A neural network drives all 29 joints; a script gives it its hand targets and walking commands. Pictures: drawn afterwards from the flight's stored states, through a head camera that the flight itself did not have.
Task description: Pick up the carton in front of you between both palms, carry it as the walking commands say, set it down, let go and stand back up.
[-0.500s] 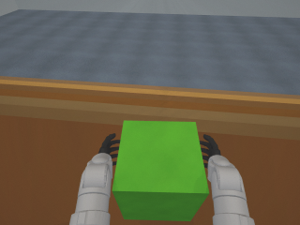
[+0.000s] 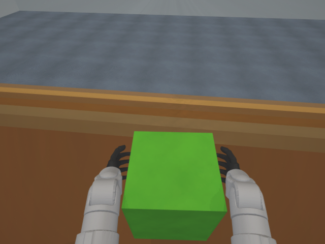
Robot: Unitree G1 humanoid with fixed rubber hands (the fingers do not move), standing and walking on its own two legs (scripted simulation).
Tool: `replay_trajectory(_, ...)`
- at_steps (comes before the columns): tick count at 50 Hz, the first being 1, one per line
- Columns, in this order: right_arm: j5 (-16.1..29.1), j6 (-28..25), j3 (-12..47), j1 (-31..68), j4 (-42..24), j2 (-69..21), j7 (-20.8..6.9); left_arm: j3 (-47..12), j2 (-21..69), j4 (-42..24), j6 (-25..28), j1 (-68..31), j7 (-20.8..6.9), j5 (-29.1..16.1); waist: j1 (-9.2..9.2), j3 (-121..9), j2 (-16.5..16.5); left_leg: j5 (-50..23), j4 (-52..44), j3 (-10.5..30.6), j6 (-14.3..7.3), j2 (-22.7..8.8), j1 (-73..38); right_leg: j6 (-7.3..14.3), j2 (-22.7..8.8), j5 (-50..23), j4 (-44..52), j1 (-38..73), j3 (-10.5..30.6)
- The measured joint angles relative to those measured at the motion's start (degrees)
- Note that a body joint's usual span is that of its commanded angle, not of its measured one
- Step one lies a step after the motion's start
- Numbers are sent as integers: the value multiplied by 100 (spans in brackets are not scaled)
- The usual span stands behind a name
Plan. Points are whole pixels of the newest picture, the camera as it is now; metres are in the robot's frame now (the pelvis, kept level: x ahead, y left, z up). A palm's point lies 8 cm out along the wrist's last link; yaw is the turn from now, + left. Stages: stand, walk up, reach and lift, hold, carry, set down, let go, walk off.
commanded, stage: hold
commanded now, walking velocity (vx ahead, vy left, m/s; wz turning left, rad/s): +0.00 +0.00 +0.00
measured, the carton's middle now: (171, 188) +0.29 +0.00 -0.03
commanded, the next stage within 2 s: carry in 0.22 s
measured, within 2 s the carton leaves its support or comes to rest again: neither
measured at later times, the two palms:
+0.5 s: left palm (126, 158) +0.31 +0.12 +0.07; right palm (243, 164) +0.31 -0.18 +0.06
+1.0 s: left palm (141, 98) +0.55 +0.11 +0.09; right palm (231, 104) +0.53 -0.19 +0.09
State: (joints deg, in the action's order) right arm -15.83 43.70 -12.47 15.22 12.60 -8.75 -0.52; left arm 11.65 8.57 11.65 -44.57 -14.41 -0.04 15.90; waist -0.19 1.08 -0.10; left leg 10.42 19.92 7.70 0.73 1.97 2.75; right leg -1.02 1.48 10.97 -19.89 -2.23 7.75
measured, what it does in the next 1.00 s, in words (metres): walks ahead: left foot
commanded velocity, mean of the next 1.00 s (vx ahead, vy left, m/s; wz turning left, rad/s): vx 0.41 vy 0.00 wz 0.00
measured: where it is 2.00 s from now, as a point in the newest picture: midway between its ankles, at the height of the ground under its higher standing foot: (174, 164)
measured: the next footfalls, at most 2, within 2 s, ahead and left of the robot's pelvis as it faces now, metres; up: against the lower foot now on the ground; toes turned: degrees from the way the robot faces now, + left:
left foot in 0.72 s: +0.21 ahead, +0.08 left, +0.00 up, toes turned +8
right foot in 1.10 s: +0.51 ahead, -0.16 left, +0.00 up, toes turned -14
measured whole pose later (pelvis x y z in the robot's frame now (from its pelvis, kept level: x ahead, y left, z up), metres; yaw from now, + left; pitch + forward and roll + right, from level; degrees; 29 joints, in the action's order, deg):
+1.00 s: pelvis +0.27 -0.02 +0.00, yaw -3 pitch +6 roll -1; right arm -5.3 71.3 -7.1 11.1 -19.5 -7.9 6.1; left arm 6.8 7.7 -20.3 -71.5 -9.9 5.6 6.0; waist -2.5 -7.4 -2.0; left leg 16.0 13.3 -10.6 -0.6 -2.4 3.2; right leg 0.2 -4.5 11.9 -38.2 -33.8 -7.8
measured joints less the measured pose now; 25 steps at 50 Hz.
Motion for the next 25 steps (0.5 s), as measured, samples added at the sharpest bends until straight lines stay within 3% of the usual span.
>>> replay_trajectory(12, 27, 36, 56, -57, -84, 13, 18, -53, -12, -70, -20, 58, 10, -26, 9, 5, -5, -13, -35, 3, 13, -19, -15, 17, 15, -10, 19, 6, -12)
replay_trajectory(15, 103, 112, 100, -79, -201, 17, 68, -73, -22, -168, -55, 101, 36, -101, 52, -233, -28, 319, 366, -151, 8, -54, 403, 24, -18, 396, -471, -473, -96)
replay_trajectory(18, 272, 259, 292, -212, -561, 45, 162, -153, -56, -590, -215, 268, 101, -289, 87, -499, -45, 850, 623, -344, -27, -121, 724, 76, -122, 1286, -1022, -971, -296)
replay_trajectory(22, 445, 624, 483, -352, -1197, 72, 281, -244, -75, -1171, -531, 395, 179, -523, 95, -734, -175, 684, 896, -447, 52, -330, 1006, 133, -129, 753, -1014, -1175, -753)
replay_trajectory(25, 627, 1052, 487, -610, -1707, 158, 342, -482, -80, -1423, -922, 448, 283, -654, 2, -925, -161, 1363, 1708, -635, 15, -421, 1416, 206, -136, 592, -935, -1103, -948)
